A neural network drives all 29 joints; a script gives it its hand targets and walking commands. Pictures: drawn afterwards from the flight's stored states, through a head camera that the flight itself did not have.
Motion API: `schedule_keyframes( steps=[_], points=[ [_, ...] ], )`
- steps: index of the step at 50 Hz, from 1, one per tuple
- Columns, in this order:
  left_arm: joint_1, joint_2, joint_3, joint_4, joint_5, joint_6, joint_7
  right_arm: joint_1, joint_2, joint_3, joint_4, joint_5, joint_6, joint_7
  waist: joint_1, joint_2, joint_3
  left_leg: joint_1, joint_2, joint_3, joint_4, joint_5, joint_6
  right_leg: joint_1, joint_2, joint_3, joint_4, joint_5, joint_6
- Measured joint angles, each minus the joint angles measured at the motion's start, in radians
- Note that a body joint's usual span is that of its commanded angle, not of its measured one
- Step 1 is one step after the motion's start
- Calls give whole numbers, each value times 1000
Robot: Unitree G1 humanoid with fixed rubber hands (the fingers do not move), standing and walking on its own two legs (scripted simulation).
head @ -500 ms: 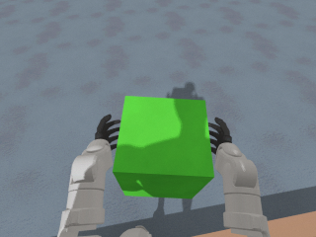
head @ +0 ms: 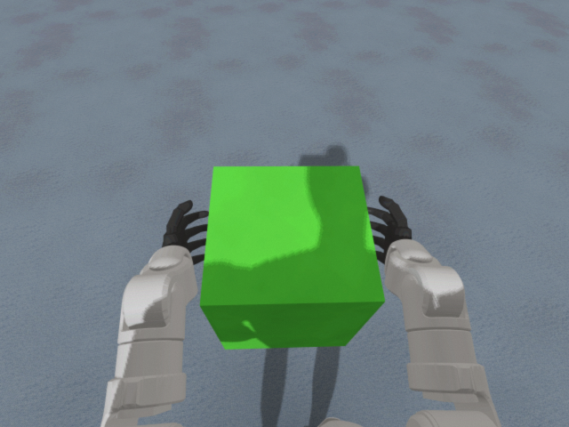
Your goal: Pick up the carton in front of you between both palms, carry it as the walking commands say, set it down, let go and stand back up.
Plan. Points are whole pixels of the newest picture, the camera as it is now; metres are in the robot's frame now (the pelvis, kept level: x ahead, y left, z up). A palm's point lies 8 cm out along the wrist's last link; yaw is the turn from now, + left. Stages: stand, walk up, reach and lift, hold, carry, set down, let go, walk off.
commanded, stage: carry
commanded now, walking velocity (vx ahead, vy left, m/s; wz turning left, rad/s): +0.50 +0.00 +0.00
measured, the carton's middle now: (286, 265) +0.35 +0.01 +0.00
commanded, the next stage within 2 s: none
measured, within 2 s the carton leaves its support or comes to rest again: neither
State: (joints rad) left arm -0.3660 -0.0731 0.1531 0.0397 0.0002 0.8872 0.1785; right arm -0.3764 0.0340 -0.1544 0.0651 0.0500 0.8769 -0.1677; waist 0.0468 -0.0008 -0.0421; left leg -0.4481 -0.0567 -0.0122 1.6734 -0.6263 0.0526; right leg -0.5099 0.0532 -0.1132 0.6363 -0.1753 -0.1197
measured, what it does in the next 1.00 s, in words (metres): walks ahead: left foot, then right foot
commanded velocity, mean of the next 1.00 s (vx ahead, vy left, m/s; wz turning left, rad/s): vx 0.50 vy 0.00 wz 0.00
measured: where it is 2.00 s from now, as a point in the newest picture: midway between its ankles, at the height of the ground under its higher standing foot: (282, 213)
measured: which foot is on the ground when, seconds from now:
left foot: up 0.00-0.30, down 0.32-0.82, up 0.84-1.00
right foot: down 0.00-0.30, up 0.32-0.78, down 0.80-1.00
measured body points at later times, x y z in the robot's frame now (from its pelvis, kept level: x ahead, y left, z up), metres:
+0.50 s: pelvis +0.35 +0.06 +0.03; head +0.38 +0.07 +0.48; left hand +0.69 +0.18 +0.09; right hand +0.66 -0.12 +0.10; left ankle +0.39 +0.12 -0.71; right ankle +0.29 -0.07 -0.64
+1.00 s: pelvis +0.66 -0.01 +0.03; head +0.64 -0.02 +0.48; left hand +0.90 +0.15 +0.11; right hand +0.91 -0.15 +0.10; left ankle +0.62 +0.12 -0.64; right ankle +0.67 -0.09 -0.71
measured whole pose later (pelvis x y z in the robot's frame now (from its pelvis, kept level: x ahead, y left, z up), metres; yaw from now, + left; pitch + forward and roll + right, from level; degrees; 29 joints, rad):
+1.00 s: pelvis +0.66 -0.01 +0.03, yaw +2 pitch +4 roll +1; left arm 0.00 -0.13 0.06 -0.42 0.06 1.19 0.12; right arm -0.01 0.13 -0.06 -0.43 -0.07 1.20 -0.11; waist 0.03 0.01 -0.13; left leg -0.51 0.08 0.08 1.01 -0.30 0.00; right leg -0.25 -0.03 -0.21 0.35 -0.17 -0.06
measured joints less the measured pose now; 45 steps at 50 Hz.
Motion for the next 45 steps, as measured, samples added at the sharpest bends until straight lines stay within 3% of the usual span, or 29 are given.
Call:
schedule_keyframes(
  steps=[4,9,11,14,16,19,21,29,34,39,42,45],
  points=[
    [31,0,-1,17,-37,-1,10,50,53,-40,-25,-38,11,8,41,13,41,-238,66,-16,-221,114,-18,52,7,4,34,-125,9],
    [47,-11,5,13,-52,-45,0,101,87,-51,-76,-75,-29,20,48,20,76,-358,119,9,-625,345,-15,178,-2,20,-16,-210,34],
    [47,-15,-1,10,-48,-60,-6,117,88,-49,-98,-81,-42,28,41,17,71,-332,117,28,-813,447,-4,241,-6,26,-45,-245,46],
    [56,-17,-9,-11,-35,-67,-12,125,85,-41,-114,-86,-51,34,7,6,50,-213,91,92,-1082,587,4,344,-22,26,-65,-309,71],
    [60,-9,-9,-34,-22,-60,-18,106,84,-32,-105,-83,-51,34,-22,-3,34,-119,76,129,-1157,637,14,357,-45,14,52,-345,90],
    [38,20,-12,-51,-20,-37,-30,67,74,-14,-93,-75,-41,19,-56,-20,33,-85,63,141,-1099,492,31,214,-32,79,415,-322,115],
    [44,11,-9,-75,-11,-9,-30,70,66,-7,-110,-62,-15,13,-66,-4,26,-26,68,140,-1159,493,23,121,-28,73,511,-274,117],
    [133,-64,-4,-212,50,93,-42,151,89,-19,-231,-60,88,28,-78,20,-37,233,84,122,-1396,464,10,-41,-91,28,161,-122,137],
    [228,-58,-37,-341,55,167,-49,228,99,31,-340,-78,161,47,-65,7,-84,374,77,115,-1442,384,-16,-48,-121,-9,-37,37,146],
    [301,-53,-67,-442,52,250,-50,300,93,81,-444,-98,247,50,-56,16,-117,483,84,100,-1379,238,-55,35,-108,-77,-185,92,121],
    [312,-54,-93,-433,55,271,-51,331,92,72,-478,-105,287,52,-42,52,-124,376,129,87,-1028,163,-67,62,-85,-112,-126,74,57],
    [325,-54,-100,-420,57,299,-52,353,92,74,-483,-114,322,52,-31,34,-103,154,108,56,-617,194,-49,116,-91,-115,-137,2,47]
  ],
)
